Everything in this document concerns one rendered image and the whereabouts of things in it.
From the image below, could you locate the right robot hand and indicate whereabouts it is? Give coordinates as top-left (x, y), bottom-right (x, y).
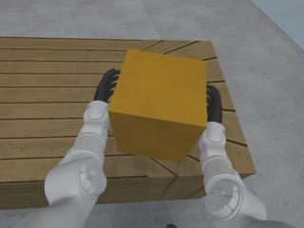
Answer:
top-left (206, 84), bottom-right (222, 124)

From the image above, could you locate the right robot forearm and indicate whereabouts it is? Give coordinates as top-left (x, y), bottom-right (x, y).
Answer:
top-left (198, 122), bottom-right (250, 194)

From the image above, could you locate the pedestal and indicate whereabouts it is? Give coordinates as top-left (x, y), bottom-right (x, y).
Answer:
top-left (0, 36), bottom-right (257, 210)

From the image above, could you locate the left robot hand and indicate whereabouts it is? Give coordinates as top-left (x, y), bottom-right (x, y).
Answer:
top-left (93, 68), bottom-right (121, 103)

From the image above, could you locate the left robot forearm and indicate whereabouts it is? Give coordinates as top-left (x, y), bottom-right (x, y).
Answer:
top-left (44, 100), bottom-right (109, 200)

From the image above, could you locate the robot left upper arm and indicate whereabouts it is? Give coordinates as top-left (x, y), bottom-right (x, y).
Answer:
top-left (13, 156), bottom-right (107, 228)

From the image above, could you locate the robot right upper arm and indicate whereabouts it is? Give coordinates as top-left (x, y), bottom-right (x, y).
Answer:
top-left (204, 179), bottom-right (297, 228)

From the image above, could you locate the carton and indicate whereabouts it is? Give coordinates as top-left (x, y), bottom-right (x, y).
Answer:
top-left (107, 48), bottom-right (207, 162)

